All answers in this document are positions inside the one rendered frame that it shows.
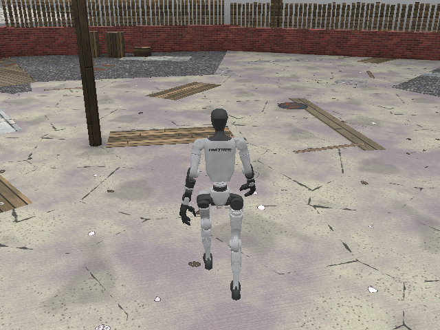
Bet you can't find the right robot hand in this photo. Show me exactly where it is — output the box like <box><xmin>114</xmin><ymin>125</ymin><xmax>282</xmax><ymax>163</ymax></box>
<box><xmin>239</xmin><ymin>183</ymin><xmax>256</xmax><ymax>197</ymax></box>

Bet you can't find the left robot hand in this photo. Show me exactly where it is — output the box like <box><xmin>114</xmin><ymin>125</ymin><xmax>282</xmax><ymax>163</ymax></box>
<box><xmin>179</xmin><ymin>204</ymin><xmax>196</xmax><ymax>226</ymax></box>

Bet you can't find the robot left foot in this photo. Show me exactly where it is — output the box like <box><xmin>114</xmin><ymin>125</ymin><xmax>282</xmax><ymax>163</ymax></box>
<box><xmin>203</xmin><ymin>253</ymin><xmax>212</xmax><ymax>270</ymax></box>

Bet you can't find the robot left forearm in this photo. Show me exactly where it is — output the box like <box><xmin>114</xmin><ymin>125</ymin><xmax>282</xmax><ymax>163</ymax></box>
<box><xmin>181</xmin><ymin>168</ymin><xmax>196</xmax><ymax>205</ymax></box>

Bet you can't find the robot right forearm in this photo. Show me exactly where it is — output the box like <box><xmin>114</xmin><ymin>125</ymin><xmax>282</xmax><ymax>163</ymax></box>
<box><xmin>245</xmin><ymin>164</ymin><xmax>255</xmax><ymax>186</ymax></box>

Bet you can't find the robot head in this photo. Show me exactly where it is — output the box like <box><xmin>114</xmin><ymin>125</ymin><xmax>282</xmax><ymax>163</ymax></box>
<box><xmin>208</xmin><ymin>109</ymin><xmax>232</xmax><ymax>141</ymax></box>

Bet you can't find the left robot upper arm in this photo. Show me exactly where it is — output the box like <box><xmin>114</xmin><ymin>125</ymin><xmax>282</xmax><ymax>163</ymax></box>
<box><xmin>189</xmin><ymin>138</ymin><xmax>206</xmax><ymax>178</ymax></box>

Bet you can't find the right robot upper arm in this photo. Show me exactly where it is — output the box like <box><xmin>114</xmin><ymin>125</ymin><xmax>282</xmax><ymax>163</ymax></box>
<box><xmin>234</xmin><ymin>137</ymin><xmax>252</xmax><ymax>174</ymax></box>

